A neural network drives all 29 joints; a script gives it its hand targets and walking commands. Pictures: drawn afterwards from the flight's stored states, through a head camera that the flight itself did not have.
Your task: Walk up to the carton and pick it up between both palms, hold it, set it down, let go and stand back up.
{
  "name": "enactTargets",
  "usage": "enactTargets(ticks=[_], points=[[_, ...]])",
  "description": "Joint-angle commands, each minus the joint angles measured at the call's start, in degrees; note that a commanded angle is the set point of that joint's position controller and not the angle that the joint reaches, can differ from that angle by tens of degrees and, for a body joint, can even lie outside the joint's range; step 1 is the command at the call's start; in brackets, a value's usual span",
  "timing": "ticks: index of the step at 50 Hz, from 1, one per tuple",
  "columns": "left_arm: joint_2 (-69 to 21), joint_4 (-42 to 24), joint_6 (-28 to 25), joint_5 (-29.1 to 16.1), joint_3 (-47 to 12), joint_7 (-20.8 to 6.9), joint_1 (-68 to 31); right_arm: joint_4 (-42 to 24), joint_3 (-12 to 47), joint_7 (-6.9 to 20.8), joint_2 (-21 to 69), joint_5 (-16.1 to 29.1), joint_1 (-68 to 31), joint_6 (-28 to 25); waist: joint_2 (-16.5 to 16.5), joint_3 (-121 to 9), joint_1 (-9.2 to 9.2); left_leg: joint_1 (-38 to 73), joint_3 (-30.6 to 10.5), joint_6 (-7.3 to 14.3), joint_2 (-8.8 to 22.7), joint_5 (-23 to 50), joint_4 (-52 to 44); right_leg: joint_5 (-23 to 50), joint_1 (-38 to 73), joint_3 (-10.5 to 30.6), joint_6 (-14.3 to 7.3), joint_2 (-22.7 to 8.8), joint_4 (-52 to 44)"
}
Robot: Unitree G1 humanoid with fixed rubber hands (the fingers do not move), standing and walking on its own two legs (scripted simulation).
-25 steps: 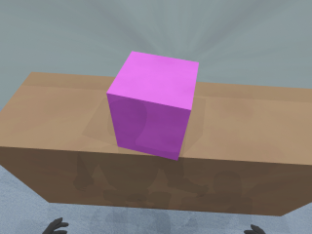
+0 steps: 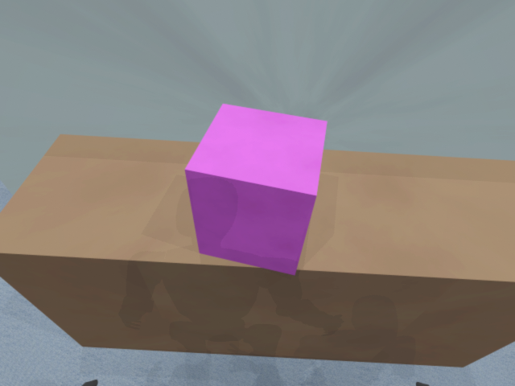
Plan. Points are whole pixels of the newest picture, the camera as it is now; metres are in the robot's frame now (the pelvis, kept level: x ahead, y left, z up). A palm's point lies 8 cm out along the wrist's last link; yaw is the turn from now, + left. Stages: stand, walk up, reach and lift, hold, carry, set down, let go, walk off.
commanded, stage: stand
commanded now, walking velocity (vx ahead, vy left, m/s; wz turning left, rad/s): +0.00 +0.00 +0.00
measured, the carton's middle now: (259, 191) +0.50 +0.00 +0.00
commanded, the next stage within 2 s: none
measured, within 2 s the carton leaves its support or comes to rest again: neither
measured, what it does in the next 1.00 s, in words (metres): stands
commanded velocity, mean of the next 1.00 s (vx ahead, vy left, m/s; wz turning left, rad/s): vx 0.00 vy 0.00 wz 0.00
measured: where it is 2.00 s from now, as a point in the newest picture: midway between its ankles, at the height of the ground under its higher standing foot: outside the picture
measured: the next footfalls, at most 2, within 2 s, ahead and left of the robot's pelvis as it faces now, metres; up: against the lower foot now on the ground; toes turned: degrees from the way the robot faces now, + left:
none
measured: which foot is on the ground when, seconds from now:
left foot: down 0.00-1.00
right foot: down 0.00-1.00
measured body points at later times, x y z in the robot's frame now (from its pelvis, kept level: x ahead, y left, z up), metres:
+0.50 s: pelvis -0.01 +0.00 +0.01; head +0.00 +0.00 +0.46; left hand +0.08 +0.29 -0.12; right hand +0.08 -0.30 -0.12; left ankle +0.00 +0.11 -0.73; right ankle +0.00 -0.13 -0.73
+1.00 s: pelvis +0.00 -0.01 +0.01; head +0.01 -0.01 +0.46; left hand +0.09 +0.28 -0.12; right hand +0.07 -0.31 -0.12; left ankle +0.00 +0.11 -0.73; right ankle +0.00 -0.13 -0.73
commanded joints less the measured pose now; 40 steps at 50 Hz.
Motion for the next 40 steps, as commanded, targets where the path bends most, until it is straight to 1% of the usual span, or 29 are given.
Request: enactTargets(ticks=[1,3,4,6,10,11,12,14,15,17,18,19,20,21,22,23,26,27,28,29,30,32,33,34,35,36,38,39,40], points=[[11.79,-2.11,-0.92,0.12,2.20,0.42,-2.70,-2.15,-2.42,-0.34,-12.07,0.68,-4.12,-1.07,2.16,-5.16,0.33,1.96,-6.31,1.49,6.08,10.90,-10.27,12.45,2.09,4.79,-3.52,-4.70,-7.77],[10.65,-2.01,-1.23,0.09,1.69,0.53,-3.04,-1.95,-2.18,-0.59,-11.10,0.70,-3.38,-1.24,1.71,-4.04,-0.61,3.69,-6.13,1.55,6.26,14.54,-11.01,16.61,1.93,4.95,-2.89,-5.01,-8.75],[10.65,-1.59,-1.50,-0.19,1.80,0.50,-3.20,-0.80,-2.00,-0.43,-12.22,0.48,-2.79,-1.19,2.21,-4.99,0.00,3.13,-6.54,1.57,6.09,13.69,-12.06,15.69,2.89,4.88,-2.69,-5.15,-8.98],[11.59,-0.68,-1.11,-0.26,2.07,0.49,-2.80,-1.04,-1.99,-0.30,-12.36,0.54,-4.15,-0.87,4.10,-5.31,-0.33,4.32,-6.92,1.78,7.10,12.89,-12.96,14.43,3.08,4.14,-2.57,-4.89,-9.45],[10.65,0.07,-1.21,-0.17,1.74,0.65,-2.81,-0.20,-2.49,-0.22,-12.38,-0.30,-3.50,-0.98,0.22,-5.41,0.27,4.93,-6.28,1.35,6.39,12.03,-14.28,12.23,3.82,4.47,-2.48,-5.06,-10.17],[10.86,0.83,-0.99,0.11,1.44,0.65,-3.74,-0.31,-2.27,-0.23,-12.11,-0.12,-4.46,-0.95,2.01,-3.67,0.05,3.93,-6.67,1.16,6.58,11.65,-15.24,12.26,3.66,4.89,-2.61,-5.18,-11.15],[10.33,0.58,-0.96,-0.19,1.71,0.50,-2.13,0.33,-2.16,-0.27,-12.09,0.15,-4.67,-1.04,-0.07,-4.62,1.29,3.74,-6.50,1.20,6.46,10.83,-15.33,11.78,4.18,4.49,-2.21,-5.08,-11.26],[11.58,0.95,-0.76,0.05,1.98,0.55,-3.05,1.18,-2.01,-0.43,-11.84,0.17,-3.93,-1.28,2.46,-3.09,0.86,3.98,-6.21,1.40,6.39,9.81,-14.88,11.22,2.57,5.22,-2.74,-5.71,-11.99],[11.90,1.28,-0.97,-0.21,1.71,0.51,-3.54,1.30,-1.79,-0.35,-11.02,0.31,-3.23,-1.06,0.24,-5.13,0.30,5.15,-6.61,1.66,6.99,11.15,-15.32,11.85,4.27,5.55,-2.91,-6.41,-12.05],[10.98,1.86,-1.04,-0.44,1.34,0.41,-2.57,1.06,-2.18,-0.23,-12.75,0.73,-4.52,-1.01,2.67,-4.92,0.05,6.78,-6.19,1.49,6.74,12.10,-14.33,12.85,2.52,5.46,-2.67,-5.86,-12.39],[10.49,1.71,-1.10,-0.15,1.15,0.48,-2.00,1.14,-2.08,-0.29,-12.12,0.36,-2.75,-0.88,0.58,-4.28,0.36,5.97,-6.29,1.20,6.73,11.50,-14.72,12.31,3.16,4.98,-2.66,-5.85,-12.21],[10.71,2.24,-1.05,0.52,1.43,0.44,-3.43,1.72,-1.95,-0.21,-11.63,0.42,-3.90,-0.94,1.60,-3.89,-0.04,5.44,-6.07,1.20,6.83,11.22,-15.31,12.81,2.75,5.05,-2.67,-6.00,-12.38],[11.76,2.23,-0.97,-0.46,1.46,0.46,-2.47,2.01,-1.93,-0.07,-12.03,0.33,-3.62,-0.96,-0.23,-5.67,0.41,5.94,-6.46,1.37,7.14,9.79,-14.84,11.46,3.72,5.54,-2.76,-6.66,-13.56],[12.53,2.93,-0.77,0.23,2.00,0.56,-2.66,1.80,-2.31,-0.04,-11.95,0.02,-3.22,-0.73,-1.55,-3.25,-0.08,5.77,-6.05,1.11,6.35,10.02,-14.91,10.82,1.59,5.15,-2.53,-5.63,-13.41],[12.15,2.35,-0.49,0.21,1.82,0.62,-4.35,1.85,-2.43,-0.12,-12.64,0.23,-4.13,-0.70,2.47,-3.40,-0.43,4.38,-6.55,1.55,7.38,8.78,-16.42,10.60,2.56,5.40,-3.37,-6.08,-13.18],[12.31,2.27,-0.65,0.31,2.03,0.52,-3.40,2.79,-1.99,-0.11,-12.44,0.21,-3.56,-0.74,1.88,-3.91,0.20,4.85,-6.53,0.87,6.59,8.26,-16.43,9.26,3.63,5.27,-2.32,-5.68,-13.61],[12.22,3.14,-1.28,-0.11,2.16,0.49,-1.54,3.15,-2.36,0.01,-12.06,0.10,-3.13,-0.60,0.70,-2.70,0.51,4.89,-6.76,0.64,6.62,6.71,-16.55,7.42,1.72,5.25,-2.20,-5.49,-15.13],[10.99,2.99,-1.30,0.18,1.32,0.45,-2.76,3.09,-2.62,-0.03,-12.49,0.50,-4.04,-0.43,1.33,-3.08,-0.33,4.64,-6.04,0.80,6.83,6.37,-16.08,8.11,2.13,5.14,-2.02,-5.97,-14.97],[12.66,3.49,-1.13,0.02,1.85,0.56,-2.09,3.20,-2.21,0.14,-12.26,0.50,-3.28,-0.29,-1.45,-3.18,-0.27,5.89,-6.73,1.15,7.02,6.62,-15.97,7.86,1.23,5.34,-2.33,-5.56,-14.82],[11.05,3.32,-1.09,-0.06,1.69,0.55,-2.32,3.07,-2.17,-0.05,-12.52,0.68,-2.78,-0.27,-1.03,-3.66,-0.62,5.82,-6.75,1.46,7.24,7.29,-15.73,8.92,2.15,6.74,-2.66,-6.81,-15.23],[10.60,3.62,-1.14,-0.29,1.38,0.45,-2.09,3.61,-1.95,0.12,-11.89,0.33,-4.32,-0.46,0.07,-3.83,0.84,4.90,-6.83,1.33,7.18,7.51,-15.48,9.53,2.72,6.39,-2.76,-6.57,-15.68],[12.38,2.98,-1.17,0.21,1.93,0.64,-2.32,4.04,-2.01,-0.02,-11.95,0.33,-2.24,-0.31,1.27,-4.12,-0.69,5.25,-6.16,1.04,6.61,8.47,-16.09,10.09,2.34,6.13,-2.75,-6.21,-13.83],[11.31,2.76,-1.03,0.09,2.00,0.44,-3.04,3.54,-1.82,-0.01,-12.39,-0.18,-3.51,-0.55,-0.71,-3.38,-0.13,4.32,-6.43,1.48,7.26,7.88,-15.49,10.35,2.98,5.91,-2.57,-6.37,-15.07],[12.79,3.20,-1.06,-0.08,1.56,0.55,-2.01,3.38,-2.11,0.33,-12.45,0.20,-3.78,-0.38,0.26,-4.95,0.12,6.11,-6.47,0.84,6.98,9.12,-15.46,11.24,2.78,5.60,-2.60,-6.31,-15.07],[13.08,3.23,-1.19,-0.36,2.13,0.50,-2.22,3.43,-1.97,0.10,-11.72,0.55,-2.78,-0.47,-1.79,-5.17,-0.03,5.74,-6.15,0.83,6.87,9.72,-15.54,11.59,3.26,6.18,-2.52,-6.18,-14.46],[11.89,3.51,-1.21,-0.34,1.70,0.67,-2.44,3.91,-2.21,0.22,-13.04,0.47,-4.10,-0.34,1.08,-4.98,-0.12,6.99,-5.70,1.08,6.86,9.53,-14.82,12.81,1.97,6.88,-2.30,-6.62,-15.75],[13.89,4.04,-0.87,-0.17,2.45,0.72,-3.35,3.96,-2.25,0.07,-12.24,0.72,-2.62,-0.16,-2.15,-4.91,-1.01,6.82,-5.67,0.59,7.18,11.28,-15.57,12.39,3.18,5.55,-1.80,-6.14,-15.26],[11.64,3.36,-1.36,-0.63,2.06,0.69,-2.32,3.53,-2.53,-0.01,-12.83,0.30,-2.71,-0.33,1.12,-4.67,-0.35,5.84,-5.59,1.28,7.08,11.42,-14.98,13.43,3.72,6.42,-2.12,-6.95,-15.67],[12.69,3.90,-1.44,-0.29,2.25,0.81,-2.38,3.80,-2.41,0.04,-12.21,0.31,-2.79,-0.29,0.35,-4.30,-0.68,6.16,-5.86,1.38,7.06,11.47,-15.56,14.65,3.62,6.63,-3.00,-7.15,-14.98]])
